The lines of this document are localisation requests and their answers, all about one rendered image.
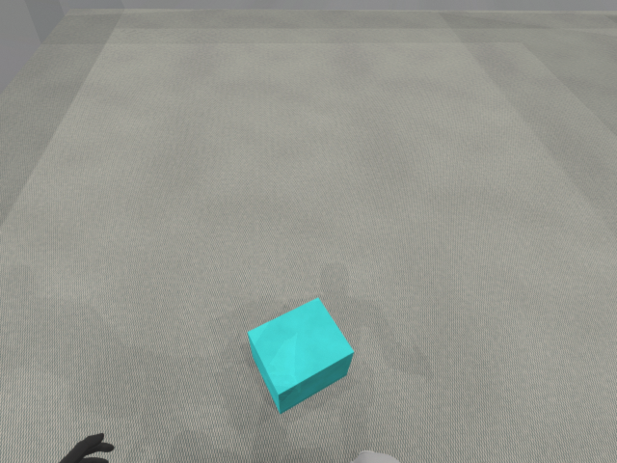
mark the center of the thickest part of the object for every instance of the carton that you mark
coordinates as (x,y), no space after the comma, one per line
(300,353)

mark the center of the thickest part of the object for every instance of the left robot hand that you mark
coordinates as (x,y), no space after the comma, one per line
(88,446)

